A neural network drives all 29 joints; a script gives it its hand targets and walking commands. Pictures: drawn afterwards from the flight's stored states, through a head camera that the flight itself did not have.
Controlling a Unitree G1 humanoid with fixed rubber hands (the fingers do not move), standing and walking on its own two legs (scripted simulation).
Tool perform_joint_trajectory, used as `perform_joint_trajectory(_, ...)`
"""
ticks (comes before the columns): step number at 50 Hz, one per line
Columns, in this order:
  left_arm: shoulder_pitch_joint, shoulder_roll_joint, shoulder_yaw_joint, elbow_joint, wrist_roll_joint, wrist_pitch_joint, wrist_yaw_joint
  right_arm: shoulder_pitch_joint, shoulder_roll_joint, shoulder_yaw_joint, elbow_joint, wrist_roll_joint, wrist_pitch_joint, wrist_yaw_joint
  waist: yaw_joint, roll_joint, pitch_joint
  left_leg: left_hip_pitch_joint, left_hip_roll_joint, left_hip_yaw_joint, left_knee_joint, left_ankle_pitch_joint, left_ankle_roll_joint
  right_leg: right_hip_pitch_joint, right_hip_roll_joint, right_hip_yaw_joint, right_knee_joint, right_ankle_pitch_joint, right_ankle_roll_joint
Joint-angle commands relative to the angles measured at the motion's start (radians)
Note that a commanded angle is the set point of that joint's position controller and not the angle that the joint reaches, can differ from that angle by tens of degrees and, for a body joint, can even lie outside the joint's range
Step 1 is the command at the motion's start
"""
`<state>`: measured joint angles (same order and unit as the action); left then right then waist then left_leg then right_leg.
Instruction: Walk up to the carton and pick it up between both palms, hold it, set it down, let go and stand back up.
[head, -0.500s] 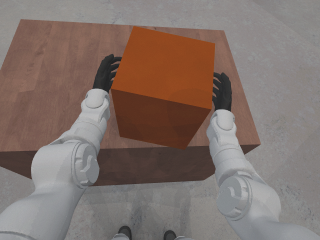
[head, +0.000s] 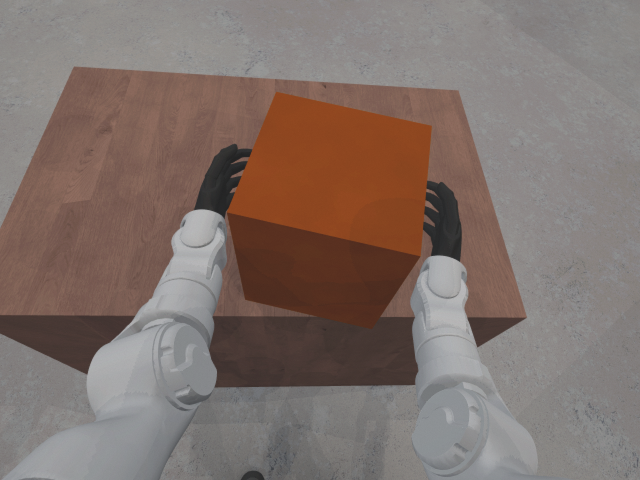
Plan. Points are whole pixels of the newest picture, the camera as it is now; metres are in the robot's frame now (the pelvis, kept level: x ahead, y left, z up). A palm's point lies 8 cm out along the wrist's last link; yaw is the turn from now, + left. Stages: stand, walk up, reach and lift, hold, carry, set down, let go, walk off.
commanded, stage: reach and lift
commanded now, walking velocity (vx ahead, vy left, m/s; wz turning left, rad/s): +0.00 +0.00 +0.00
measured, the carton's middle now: (328, 222) +0.46 -0.01 -0.02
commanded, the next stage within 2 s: none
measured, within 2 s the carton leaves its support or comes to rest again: leaves its support in 1.58 s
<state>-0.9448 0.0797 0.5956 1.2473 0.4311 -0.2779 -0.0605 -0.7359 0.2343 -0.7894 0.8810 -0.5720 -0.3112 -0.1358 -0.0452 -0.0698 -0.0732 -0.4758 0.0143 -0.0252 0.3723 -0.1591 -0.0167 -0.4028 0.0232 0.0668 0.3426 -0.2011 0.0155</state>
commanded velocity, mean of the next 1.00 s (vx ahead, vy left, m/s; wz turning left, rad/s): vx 0.00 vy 0.00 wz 0.00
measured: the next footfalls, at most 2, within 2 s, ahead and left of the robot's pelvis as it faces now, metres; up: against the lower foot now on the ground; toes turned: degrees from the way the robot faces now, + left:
none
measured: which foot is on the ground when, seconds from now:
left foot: down 0.00-1.00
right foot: down 0.00-1.00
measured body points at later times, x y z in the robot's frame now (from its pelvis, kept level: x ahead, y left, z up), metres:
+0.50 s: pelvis +0.00 +0.00 +0.00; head +0.10 +0.04 +0.44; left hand +0.46 +0.15 +0.03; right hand +0.40 -0.15 +0.03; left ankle +0.00 +0.13 -0.74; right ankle -0.04 -0.13 -0.74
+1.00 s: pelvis +0.00 +0.00 +0.00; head +0.10 +0.04 +0.44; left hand +0.46 +0.15 +0.03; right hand +0.40 -0.15 +0.03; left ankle +0.00 +0.13 -0.74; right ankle -0.04 -0.13 -0.74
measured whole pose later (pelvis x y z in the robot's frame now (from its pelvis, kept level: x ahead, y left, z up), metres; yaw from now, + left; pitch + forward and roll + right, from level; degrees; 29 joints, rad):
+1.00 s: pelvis +0.00 +0.00 +0.00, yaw +1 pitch +15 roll -1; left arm -0.92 0.03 0.61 1.16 0.48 -0.24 -0.07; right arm -0.72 0.24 -0.82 0.90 -0.57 -0.38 -0.16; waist -0.04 -0.08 -0.08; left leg -0.46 0.01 -0.03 0.33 -0.14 -0.01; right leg -0.38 0.02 0.04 0.29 -0.18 0.01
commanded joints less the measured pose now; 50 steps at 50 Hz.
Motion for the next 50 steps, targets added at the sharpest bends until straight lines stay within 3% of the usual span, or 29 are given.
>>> perform_joint_trajectory(1, -0.484, -0.432, -0.143, 0.0, 0.07, 0.004, -0.092, -0.494, 0.475, 0.306, 0.112, -0.098, -0.031, 0.163, 0.043, 0.121, -0.602, 0.377, 0.007, 0.154, 0.058, 0.504, -0.025, 0.21, -0.039, -0.165, 0.042, 0.599, 0.067)
perform_joint_trajectory(20, -0.455, -0.473, -0.142, -0.037, 0.101, 0.027, -0.085, -0.493, 0.473, 0.275, 0.132, -0.115, -0.062, 0.166, 0.051, 0.125, -0.584, 0.425, 0.016, 0.159, 0.055, 0.56, -0.034, 0.182, -0.021, -0.188, 0.012, 0.536, 0.051)
perform_joint_trajectory(43, -0.436, -0.491, -0.159, -0.034, 0.1, 0.037, -0.09, -0.497, 0.465, 0.296, 0.132, -0.096, -0.088, 0.156, 0.046, 0.11, -0.572, 0.361, 0.012, 0.16, 0.022, 0.503, -0.023, 0.25, -0.028, -0.186, 0.011, 0.568, 0.048)
perform_joint_trajectory(50, -0.474, -0.514, -0.18, -0.039, 0.082, -0.014, -0.083, -0.562, 0.444, 0.323, 0.112, -0.12, -0.181, 0.148, 0.036, 0.091, -0.685, 0.311, 0.014, 0.154, 0.031, 0.544, -0.029, 0.31, -0.043, -0.193, 0.041, 0.72, 0.053)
